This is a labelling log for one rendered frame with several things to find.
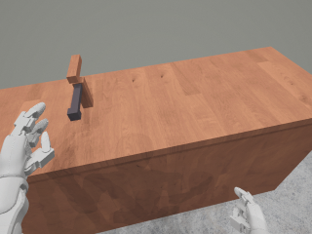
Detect left robot forearm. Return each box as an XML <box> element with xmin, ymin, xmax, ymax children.
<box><xmin>0</xmin><ymin>176</ymin><xmax>29</xmax><ymax>234</ymax></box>

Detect left robot hand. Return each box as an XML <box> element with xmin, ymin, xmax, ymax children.
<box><xmin>0</xmin><ymin>101</ymin><xmax>55</xmax><ymax>180</ymax></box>

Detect right robot hand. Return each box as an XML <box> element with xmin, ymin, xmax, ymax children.
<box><xmin>230</xmin><ymin>187</ymin><xmax>269</xmax><ymax>234</ymax></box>

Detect counter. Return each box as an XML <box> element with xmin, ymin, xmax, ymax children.
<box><xmin>0</xmin><ymin>46</ymin><xmax>312</xmax><ymax>234</ymax></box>

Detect tap lever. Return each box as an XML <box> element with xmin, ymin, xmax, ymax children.
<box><xmin>67</xmin><ymin>83</ymin><xmax>83</xmax><ymax>121</ymax></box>

